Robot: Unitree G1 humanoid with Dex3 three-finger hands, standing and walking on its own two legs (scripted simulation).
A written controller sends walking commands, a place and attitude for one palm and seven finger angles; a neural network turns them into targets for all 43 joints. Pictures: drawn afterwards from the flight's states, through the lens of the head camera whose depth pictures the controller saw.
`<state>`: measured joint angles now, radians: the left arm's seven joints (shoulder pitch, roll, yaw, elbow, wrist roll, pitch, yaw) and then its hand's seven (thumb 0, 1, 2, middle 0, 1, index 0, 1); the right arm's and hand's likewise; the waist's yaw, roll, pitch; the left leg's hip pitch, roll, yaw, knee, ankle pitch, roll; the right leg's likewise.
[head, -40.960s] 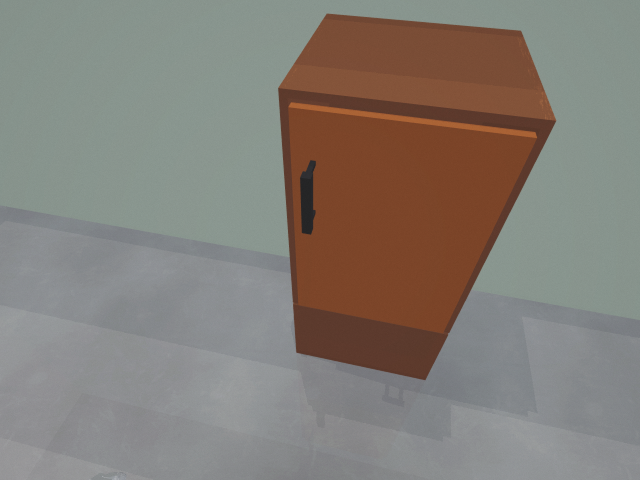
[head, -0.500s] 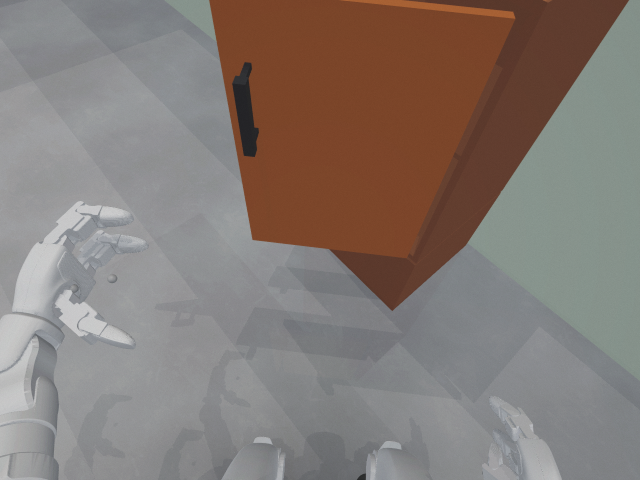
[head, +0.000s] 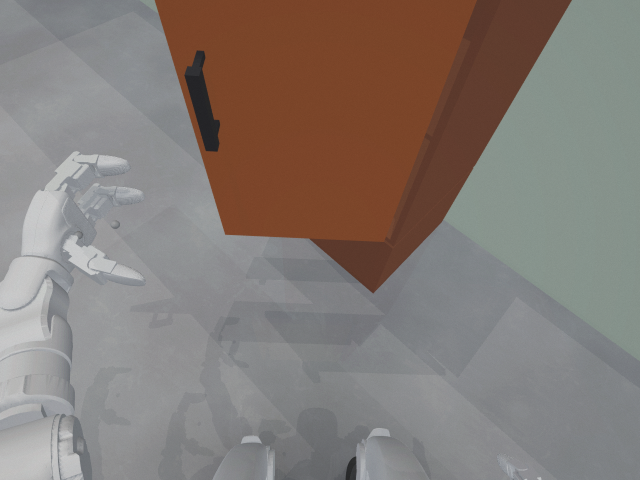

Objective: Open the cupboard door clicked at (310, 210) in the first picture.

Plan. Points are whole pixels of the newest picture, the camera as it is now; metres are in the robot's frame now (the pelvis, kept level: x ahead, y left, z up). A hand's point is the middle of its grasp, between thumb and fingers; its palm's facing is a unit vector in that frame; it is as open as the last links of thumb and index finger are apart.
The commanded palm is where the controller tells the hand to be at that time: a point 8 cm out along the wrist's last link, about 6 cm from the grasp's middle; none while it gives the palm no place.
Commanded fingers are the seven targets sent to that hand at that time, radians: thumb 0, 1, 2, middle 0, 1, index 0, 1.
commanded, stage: move the hooked fingers beside the handle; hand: left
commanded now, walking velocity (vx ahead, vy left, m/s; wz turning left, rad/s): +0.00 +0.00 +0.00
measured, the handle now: (206, 104) +0.62 +0.18 +0.05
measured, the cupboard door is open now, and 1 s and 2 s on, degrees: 42 42 42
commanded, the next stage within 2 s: slide the fingers in behind the handle in 1.68 s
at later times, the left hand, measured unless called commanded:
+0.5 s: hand (138, 167) +0.49 +0.24 +0.06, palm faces -0.04 -1.00 -0.02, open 14.0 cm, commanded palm +0.48 +0.28 +0.06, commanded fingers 0.00 -0.50 0.30 -0.30 -1.20 -0.30 -1.20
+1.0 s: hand (166, 119) +0.59 +0.23 +0.05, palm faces -0.04 -1.00 -0.02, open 14.0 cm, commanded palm +0.57 +0.26 +0.05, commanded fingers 0.00 -0.50 0.30 -0.30 -1.20 -0.30 -1.20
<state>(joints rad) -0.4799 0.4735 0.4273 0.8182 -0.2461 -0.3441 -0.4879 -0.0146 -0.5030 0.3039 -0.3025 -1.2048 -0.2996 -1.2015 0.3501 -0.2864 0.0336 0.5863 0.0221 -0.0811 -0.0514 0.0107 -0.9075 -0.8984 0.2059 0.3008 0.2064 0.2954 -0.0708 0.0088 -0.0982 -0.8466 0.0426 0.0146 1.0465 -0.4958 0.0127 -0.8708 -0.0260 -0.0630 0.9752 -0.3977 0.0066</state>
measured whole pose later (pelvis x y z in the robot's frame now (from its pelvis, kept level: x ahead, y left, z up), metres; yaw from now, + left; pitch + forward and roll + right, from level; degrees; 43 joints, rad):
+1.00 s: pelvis +0.00 +0.01 -0.03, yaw -3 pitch +30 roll -6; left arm -1.18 0.85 0.52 1.30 0.00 -0.29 -0.40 -0.01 -0.50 0.30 -0.30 -1.20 -0.30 -1.20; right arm 0.44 -0.28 0.10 0.57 -0.04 0.08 -0.01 0.00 -0.91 -0.90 0.21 0.30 0.21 0.30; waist -0.28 0.04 -0.07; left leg -1.19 0.08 0.00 1.20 -0.54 0.03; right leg -1.18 0.01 -0.07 1.06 -0.39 0.02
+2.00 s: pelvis +0.00 +0.01 -0.03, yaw -2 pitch +27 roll -5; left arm -1.09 0.73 0.47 1.26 -0.05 -0.33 -0.39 -0.01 -0.50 0.30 -0.30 -1.20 -0.30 -1.20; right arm 0.41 -0.28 0.08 0.59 -0.03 0.09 0.00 0.00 -0.91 -0.90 0.21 0.30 0.21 0.30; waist -0.24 0.03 -0.08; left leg -1.13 0.07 -0.02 1.19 -0.53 0.02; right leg -1.12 0.01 -0.09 1.04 -0.39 0.01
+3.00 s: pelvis +0.01 +0.00 -0.02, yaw -1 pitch +26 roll -4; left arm -1.06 0.53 0.38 1.23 -0.03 -0.39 -0.19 -0.01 -0.50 0.30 -0.30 -1.20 -0.30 -1.20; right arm 0.40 -0.26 0.05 0.60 -0.05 0.07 0.03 0.00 -0.91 -0.90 0.20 0.30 0.21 0.30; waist -0.22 0.04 -0.09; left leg -1.08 0.06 -0.01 1.16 -0.53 0.02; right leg -1.09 -0.01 -0.07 1.05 -0.41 0.01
